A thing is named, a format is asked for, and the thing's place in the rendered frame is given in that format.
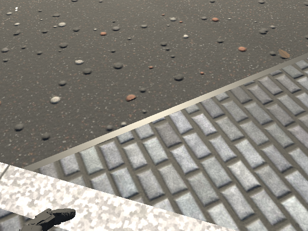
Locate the robot left hand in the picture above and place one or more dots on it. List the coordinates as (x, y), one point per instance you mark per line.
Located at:
(48, 218)

